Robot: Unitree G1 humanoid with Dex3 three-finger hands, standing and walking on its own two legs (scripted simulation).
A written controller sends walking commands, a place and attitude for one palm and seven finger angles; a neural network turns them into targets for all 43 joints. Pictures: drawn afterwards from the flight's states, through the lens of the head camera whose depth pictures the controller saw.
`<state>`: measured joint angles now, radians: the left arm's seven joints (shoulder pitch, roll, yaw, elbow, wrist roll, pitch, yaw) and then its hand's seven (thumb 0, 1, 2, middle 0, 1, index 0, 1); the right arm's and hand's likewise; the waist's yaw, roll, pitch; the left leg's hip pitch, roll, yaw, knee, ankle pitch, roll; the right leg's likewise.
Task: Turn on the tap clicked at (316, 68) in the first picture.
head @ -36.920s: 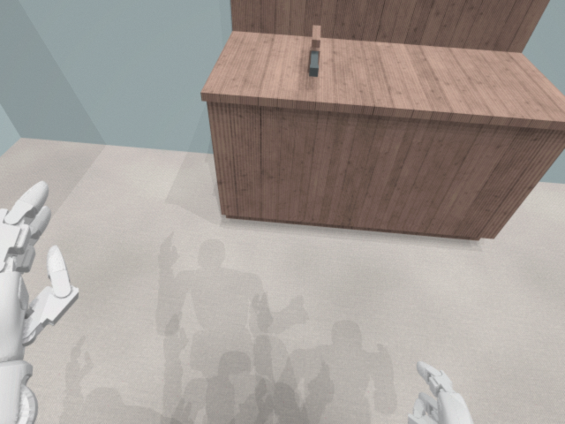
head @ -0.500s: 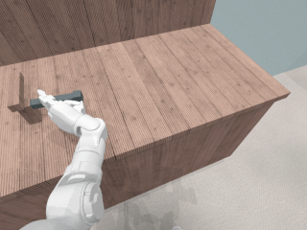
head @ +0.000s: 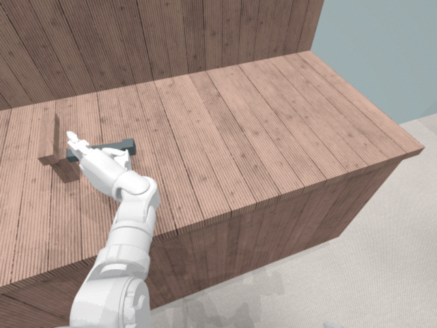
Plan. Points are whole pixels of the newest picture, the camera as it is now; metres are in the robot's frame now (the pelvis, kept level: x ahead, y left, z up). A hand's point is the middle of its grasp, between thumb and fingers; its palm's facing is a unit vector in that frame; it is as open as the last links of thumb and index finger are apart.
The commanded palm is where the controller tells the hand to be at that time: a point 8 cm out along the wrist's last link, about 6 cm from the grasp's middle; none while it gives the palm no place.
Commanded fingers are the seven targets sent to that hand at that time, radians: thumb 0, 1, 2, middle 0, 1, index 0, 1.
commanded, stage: lift the hand up off the lever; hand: left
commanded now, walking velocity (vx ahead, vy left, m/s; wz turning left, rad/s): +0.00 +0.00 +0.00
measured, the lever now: (129, 147) +0.50 +0.22 +0.03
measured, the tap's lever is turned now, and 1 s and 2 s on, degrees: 82 82 82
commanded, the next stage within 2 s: draw the hand back beside the body in 0.64 s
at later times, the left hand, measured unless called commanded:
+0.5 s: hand (125, 151) +0.42 +0.19 +0.10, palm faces +0.82 -0.56 -0.12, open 7.8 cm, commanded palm +0.36 +0.19 +0.11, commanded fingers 0.00 0.90 0.90 -0.15 -0.15 -0.15 -0.15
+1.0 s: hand (136, 161) +0.37 +0.15 +0.13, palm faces +0.41 -0.91 -0.10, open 7.8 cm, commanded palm +0.32 +0.20 +0.13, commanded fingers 0.00 0.90 0.90 -0.16 -0.19 -0.16 -0.19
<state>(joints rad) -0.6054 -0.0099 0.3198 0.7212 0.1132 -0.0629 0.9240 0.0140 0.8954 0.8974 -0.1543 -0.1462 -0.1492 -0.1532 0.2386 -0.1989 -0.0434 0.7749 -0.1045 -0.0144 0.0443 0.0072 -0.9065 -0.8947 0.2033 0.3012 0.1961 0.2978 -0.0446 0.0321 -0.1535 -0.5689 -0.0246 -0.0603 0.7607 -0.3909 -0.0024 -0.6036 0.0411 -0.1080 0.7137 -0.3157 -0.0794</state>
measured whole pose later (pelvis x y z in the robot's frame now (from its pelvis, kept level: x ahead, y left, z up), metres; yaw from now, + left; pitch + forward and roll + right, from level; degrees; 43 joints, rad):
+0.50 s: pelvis +0.00 +0.00 +0.01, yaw +0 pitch +10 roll +0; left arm -0.60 -0.03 0.30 0.66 0.11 0.04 0.93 0.01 0.89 0.90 -0.16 -0.15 -0.15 -0.15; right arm 0.21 -0.19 -0.04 0.77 -0.10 0.00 0.03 0.01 -0.91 -0.89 0.20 0.30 0.20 0.30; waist -0.03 0.03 -0.14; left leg -0.51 -0.02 -0.06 0.70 -0.37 0.00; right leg -0.54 0.04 -0.10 0.66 -0.30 -0.08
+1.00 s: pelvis +0.00 -0.01 +0.02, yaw -3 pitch +2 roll +1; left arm -0.24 0.12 0.15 0.33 -0.02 -0.01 0.39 0.01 0.89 0.90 -0.16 -0.16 -0.16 -0.17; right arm 0.21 -0.21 -0.01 0.67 0.00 0.07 -0.06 0.01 -0.91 -0.89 0.20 0.30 0.20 0.30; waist -0.01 0.03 -0.08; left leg -0.27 0.00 0.00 0.56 -0.32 -0.01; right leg -0.35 0.07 -0.04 0.56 -0.25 -0.09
